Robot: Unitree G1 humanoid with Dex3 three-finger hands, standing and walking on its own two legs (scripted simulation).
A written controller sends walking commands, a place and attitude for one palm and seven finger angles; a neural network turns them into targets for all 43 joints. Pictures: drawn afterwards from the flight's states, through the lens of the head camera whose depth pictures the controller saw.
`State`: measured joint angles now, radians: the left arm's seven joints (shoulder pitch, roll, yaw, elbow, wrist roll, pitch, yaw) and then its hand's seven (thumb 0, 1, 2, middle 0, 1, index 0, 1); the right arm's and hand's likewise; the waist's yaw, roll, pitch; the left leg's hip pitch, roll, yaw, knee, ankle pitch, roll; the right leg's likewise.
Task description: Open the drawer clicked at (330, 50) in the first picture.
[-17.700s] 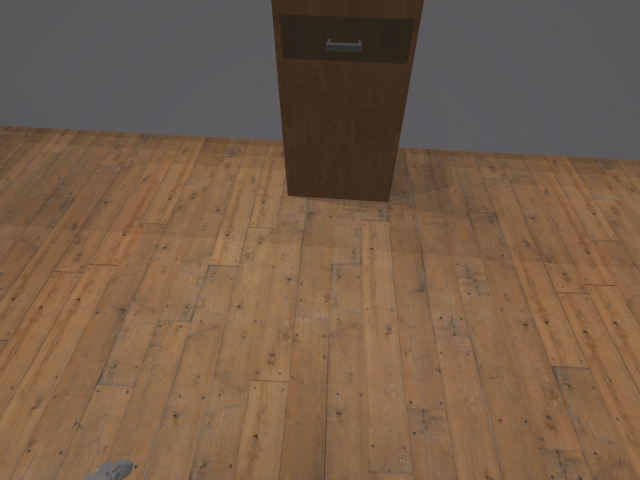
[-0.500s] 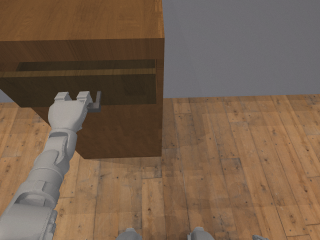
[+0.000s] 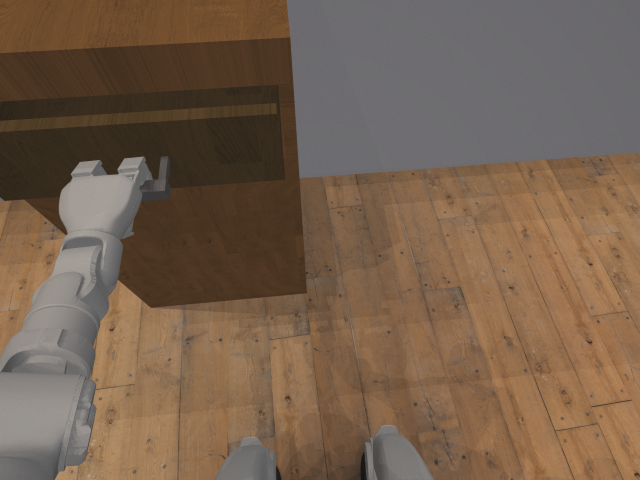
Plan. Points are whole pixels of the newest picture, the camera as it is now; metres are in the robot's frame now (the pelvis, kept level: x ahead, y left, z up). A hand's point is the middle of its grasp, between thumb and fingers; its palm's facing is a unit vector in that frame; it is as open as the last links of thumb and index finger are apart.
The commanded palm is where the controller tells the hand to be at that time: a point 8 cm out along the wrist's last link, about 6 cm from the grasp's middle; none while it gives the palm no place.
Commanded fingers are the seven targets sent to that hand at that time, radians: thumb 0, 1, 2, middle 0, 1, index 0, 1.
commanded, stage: pull the drawer open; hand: left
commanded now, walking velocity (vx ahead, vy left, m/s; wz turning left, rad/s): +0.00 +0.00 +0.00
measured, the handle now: (125, 179) +0.51 +0.26 +0.02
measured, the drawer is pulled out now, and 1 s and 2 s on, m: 0.05 0.13 0.30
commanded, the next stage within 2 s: none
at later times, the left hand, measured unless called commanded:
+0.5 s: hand (116, 273) +0.38 +0.25 -0.01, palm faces -0.01 -0.05 -1.00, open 5.8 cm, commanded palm +0.36 +0.26 +0.05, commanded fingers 0.00 0.90 0.90 -0.40 -1.35 -0.40 -1.35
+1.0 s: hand (114, 281) +0.37 +0.25 +0.00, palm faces -0.06 -0.04 -1.00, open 5.7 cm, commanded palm +0.32 +0.26 +0.05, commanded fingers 0.00 0.90 0.90 -0.40 -1.35 -0.40 -1.35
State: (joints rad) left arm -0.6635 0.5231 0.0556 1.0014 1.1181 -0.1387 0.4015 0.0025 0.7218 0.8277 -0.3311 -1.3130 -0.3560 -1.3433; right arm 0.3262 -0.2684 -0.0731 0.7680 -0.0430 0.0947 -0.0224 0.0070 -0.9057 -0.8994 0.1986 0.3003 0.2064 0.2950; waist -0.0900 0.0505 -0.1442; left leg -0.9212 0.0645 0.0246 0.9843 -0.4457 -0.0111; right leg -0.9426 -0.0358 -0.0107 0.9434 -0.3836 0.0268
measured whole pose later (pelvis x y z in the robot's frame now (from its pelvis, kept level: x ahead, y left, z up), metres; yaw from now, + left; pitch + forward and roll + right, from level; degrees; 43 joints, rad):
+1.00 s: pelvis +0.03 -0.01 +0.02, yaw -1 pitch +16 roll +0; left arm -0.15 0.41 0.05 0.52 1.08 -0.06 0.40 0.02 0.74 0.79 -0.29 -1.31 -0.38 -1.32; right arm 0.22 -0.23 -0.06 0.67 -0.03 0.09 -0.03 0.01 -0.90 -0.90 0.20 0.30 0.21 0.30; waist -0.03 0.05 -0.13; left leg -0.69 0.07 0.04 0.87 -0.46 -0.02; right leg -0.74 -0.02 0.00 0.85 -0.40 0.02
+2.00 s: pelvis +0.03 -0.01 +0.00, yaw -2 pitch +15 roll +0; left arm 0.68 0.40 0.05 -0.15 1.04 -0.09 0.54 0.02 0.72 0.78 -0.27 -1.25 -0.35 -1.26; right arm 0.11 -0.21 -0.04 0.57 -0.09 0.08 0.04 0.01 -0.90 -0.90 0.20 0.30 0.21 0.30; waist 0.02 0.02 -0.14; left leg -0.72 0.08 0.05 1.01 -0.55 -0.03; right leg -0.79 -0.01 0.03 1.01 -0.49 0.02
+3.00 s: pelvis +0.00 -0.02 +0.01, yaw +1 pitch +11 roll +0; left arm 0.33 0.34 -0.03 0.12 1.08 -0.03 0.52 0.00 -0.48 0.30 -0.33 -1.23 -0.32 -1.20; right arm 0.12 -0.22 -0.03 0.66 -0.06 0.03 -0.07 0.01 -0.90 -0.90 0.20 0.30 0.21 0.30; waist 0.06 0.05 -0.11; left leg -0.68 0.05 0.00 0.94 -0.46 -0.04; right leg -0.71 -0.04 -0.02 0.95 -0.43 0.01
